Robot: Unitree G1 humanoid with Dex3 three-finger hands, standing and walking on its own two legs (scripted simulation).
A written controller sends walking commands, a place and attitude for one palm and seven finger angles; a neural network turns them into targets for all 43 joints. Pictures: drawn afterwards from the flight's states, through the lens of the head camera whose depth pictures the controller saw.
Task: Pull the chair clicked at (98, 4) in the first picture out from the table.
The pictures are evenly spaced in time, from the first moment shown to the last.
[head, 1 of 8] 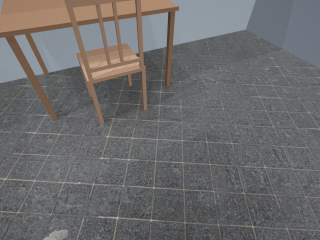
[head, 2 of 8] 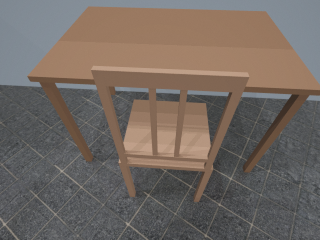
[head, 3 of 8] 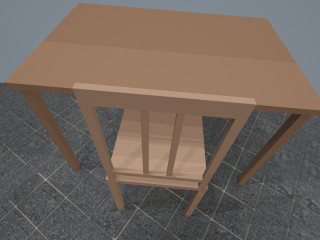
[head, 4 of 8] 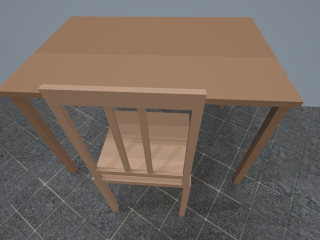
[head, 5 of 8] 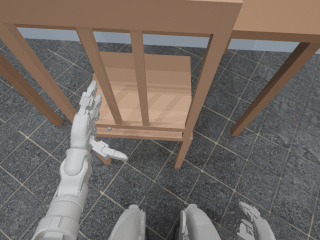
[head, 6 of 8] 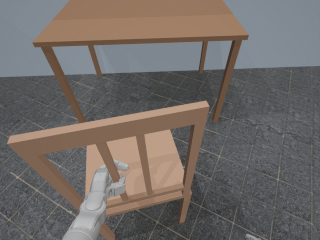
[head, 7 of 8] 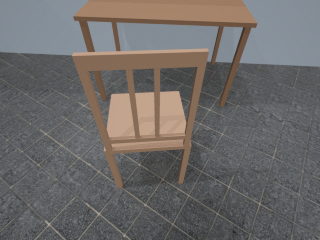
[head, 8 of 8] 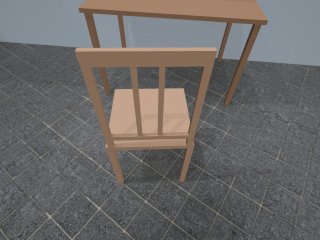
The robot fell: no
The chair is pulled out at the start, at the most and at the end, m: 0.00 0.59 0.58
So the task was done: yes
